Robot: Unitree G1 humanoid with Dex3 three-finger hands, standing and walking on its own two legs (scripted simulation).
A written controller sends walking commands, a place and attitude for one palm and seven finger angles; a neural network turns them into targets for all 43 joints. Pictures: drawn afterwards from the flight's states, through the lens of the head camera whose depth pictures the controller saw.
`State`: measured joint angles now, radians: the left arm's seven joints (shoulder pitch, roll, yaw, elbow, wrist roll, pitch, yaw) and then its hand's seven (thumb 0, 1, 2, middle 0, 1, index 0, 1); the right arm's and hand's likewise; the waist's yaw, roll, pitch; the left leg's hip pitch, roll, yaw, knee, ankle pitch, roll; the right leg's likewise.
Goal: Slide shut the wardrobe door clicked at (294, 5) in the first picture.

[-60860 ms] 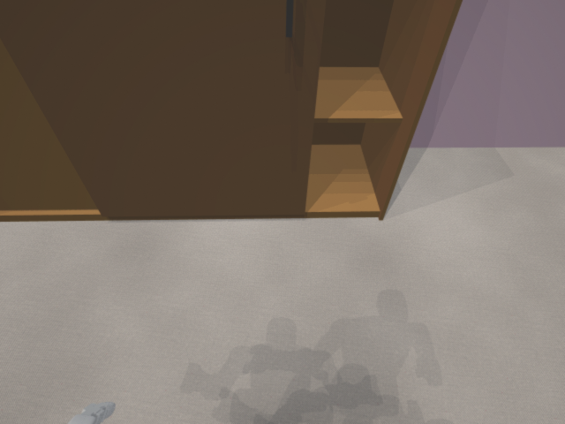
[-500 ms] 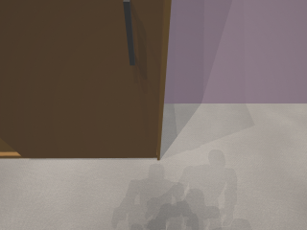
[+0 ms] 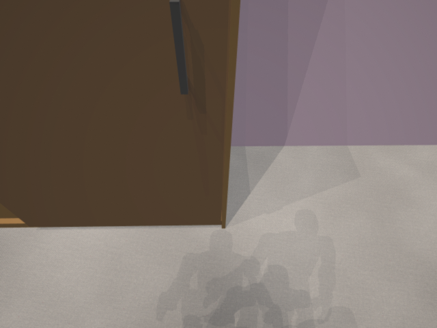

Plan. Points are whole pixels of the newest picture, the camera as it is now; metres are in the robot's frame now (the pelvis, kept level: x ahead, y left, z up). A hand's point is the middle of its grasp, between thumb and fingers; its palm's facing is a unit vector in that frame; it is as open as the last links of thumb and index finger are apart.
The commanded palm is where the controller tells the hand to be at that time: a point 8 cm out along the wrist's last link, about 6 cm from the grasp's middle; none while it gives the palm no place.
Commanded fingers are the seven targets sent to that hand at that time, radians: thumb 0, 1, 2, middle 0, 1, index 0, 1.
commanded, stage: look to check the result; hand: left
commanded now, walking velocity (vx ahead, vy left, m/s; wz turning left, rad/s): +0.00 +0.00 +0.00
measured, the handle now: (180, 48) +0.62 +0.12 +0.18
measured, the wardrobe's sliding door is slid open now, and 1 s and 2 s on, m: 0.00 0.00 0.00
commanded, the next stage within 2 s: stand and wait in 0.16 s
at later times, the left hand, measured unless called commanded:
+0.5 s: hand out of the picture +0.06 +0.21 -0.17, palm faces +0.01 -0.97 -0.25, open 7.4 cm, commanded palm none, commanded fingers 0.00 0.90 0.90 -0.20 -0.30 -0.20 -0.30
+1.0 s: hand out of the picture +0.07 +0.22 -0.16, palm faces +0.01 -0.96 -0.28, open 7.4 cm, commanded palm none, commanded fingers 0.00 0.90 0.90 -0.20 -0.30 -0.20 -0.30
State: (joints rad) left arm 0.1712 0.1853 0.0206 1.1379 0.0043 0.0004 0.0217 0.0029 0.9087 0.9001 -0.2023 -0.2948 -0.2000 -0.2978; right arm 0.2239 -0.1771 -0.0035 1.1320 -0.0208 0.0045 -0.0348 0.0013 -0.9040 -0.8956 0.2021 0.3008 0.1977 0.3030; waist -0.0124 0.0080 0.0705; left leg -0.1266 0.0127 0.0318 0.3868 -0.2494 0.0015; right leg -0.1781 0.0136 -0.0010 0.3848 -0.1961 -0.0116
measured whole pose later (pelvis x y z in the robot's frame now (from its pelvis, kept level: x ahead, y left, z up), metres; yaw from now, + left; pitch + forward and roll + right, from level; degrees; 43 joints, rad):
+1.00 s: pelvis +0.01 +0.00 +0.00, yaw +1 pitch -1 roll +0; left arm 0.11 0.28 0.02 1.13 0.01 -0.01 0.01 0.00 0.91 0.90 -0.20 -0.30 -0.20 -0.30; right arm 0.13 -0.27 0.00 1.13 -0.02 0.00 -0.02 0.00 -0.90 -0.90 0.20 0.30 0.20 0.30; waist -0.01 0.00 0.07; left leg -0.08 0.01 0.02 0.32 -0.22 0.00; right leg -0.14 0.01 -0.01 0.34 -0.18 -0.01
